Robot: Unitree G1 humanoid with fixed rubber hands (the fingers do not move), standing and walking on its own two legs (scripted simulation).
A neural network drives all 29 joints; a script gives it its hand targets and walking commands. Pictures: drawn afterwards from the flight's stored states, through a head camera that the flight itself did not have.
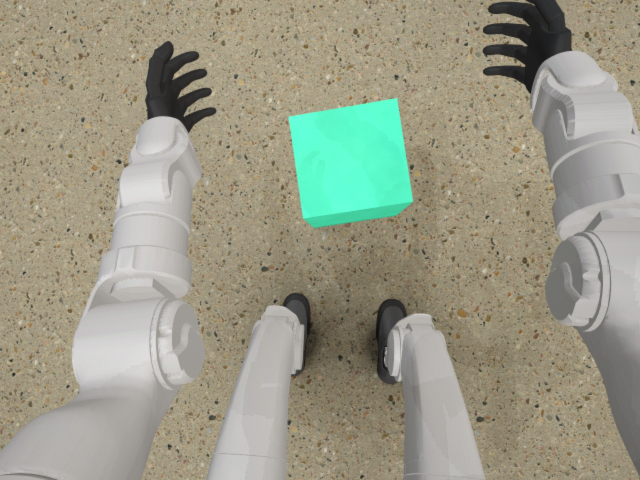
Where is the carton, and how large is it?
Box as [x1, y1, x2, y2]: [289, 98, 412, 227]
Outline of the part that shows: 396,98 289,117 303,218 313,227 396,215 412,201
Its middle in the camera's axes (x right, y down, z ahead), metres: +0.07 -0.16 +0.86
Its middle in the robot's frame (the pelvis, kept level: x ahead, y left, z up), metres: +0.53 +0.02 -0.52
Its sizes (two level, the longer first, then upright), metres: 0.210 0.200 0.250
